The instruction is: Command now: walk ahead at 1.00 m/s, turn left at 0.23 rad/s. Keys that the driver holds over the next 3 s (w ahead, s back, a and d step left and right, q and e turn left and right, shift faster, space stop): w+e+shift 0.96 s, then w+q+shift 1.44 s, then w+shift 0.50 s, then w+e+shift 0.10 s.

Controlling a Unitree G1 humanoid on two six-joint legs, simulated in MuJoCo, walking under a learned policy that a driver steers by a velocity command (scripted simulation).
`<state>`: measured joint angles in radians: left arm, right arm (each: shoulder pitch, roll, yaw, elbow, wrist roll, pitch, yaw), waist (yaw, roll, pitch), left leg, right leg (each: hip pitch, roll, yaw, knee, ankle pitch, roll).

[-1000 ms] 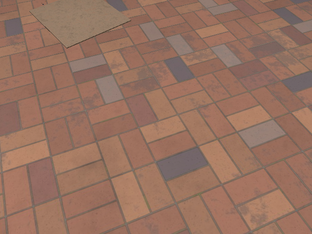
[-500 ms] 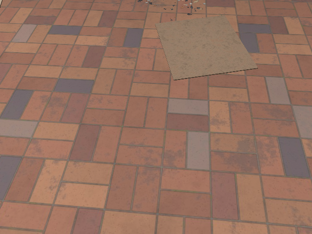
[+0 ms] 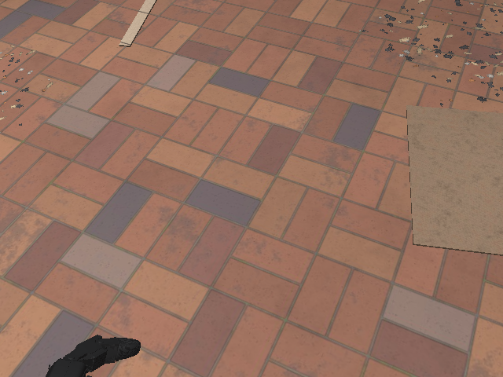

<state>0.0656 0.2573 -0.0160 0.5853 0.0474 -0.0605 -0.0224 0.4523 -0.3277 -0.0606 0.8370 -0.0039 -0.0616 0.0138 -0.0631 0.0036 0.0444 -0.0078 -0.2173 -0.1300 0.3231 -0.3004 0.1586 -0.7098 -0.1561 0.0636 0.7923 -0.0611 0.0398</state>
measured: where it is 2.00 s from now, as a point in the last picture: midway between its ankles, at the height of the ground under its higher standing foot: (439, 72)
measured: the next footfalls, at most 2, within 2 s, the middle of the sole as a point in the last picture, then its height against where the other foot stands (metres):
right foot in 0.14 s outside the picture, level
left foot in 0.58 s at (265, 268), level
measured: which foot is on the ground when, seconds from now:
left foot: down 0.00-0.16, up 0.18-0.56, down 0.58-1.00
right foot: up 0.00-0.12, down 0.14-0.56, up 0.58-0.98, down 1.00-1.00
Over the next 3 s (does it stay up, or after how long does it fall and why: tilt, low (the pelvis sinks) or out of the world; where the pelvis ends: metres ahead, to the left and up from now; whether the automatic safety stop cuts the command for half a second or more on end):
stays up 2.61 -0.64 0.01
